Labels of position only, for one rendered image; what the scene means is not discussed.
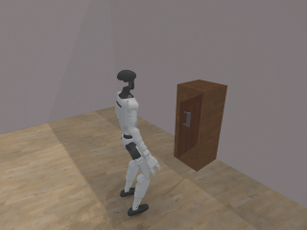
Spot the robot left upper arm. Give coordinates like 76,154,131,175
115,91,121,116

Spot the robot right foot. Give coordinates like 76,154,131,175
128,203,149,217

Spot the handle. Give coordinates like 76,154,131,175
183,111,191,127

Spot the right robot shin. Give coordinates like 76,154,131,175
132,177,150,211

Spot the right robot forearm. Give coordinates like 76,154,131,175
131,128,152,160

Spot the robot right upper arm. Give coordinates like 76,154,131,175
127,99,140,136

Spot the cupboard door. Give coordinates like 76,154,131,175
177,93,203,158

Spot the right robot hand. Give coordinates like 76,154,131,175
146,156,161,176

